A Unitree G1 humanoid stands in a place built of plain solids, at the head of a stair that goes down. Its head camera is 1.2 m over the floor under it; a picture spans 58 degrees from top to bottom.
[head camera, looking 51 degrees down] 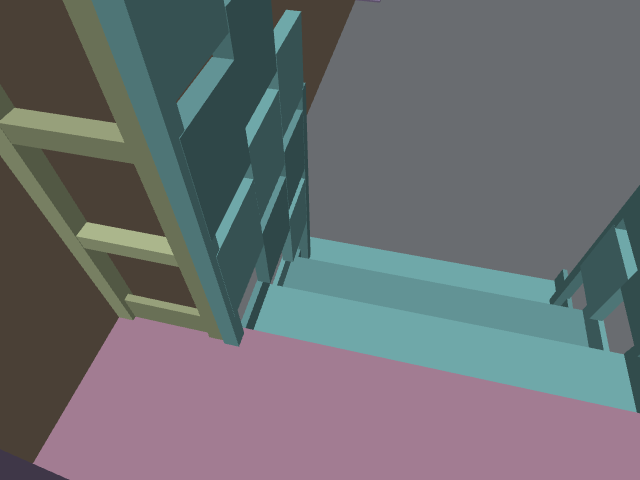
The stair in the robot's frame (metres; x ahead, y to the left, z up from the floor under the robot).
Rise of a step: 0.21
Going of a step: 0.30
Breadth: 1.32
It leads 13 degrees to the right of straight ahead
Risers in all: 4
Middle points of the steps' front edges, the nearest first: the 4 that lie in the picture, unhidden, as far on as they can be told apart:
0.49 -0.36 0.00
0.78 -0.43 -0.21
1.07 -0.50 -0.42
1.37 -0.56 -0.63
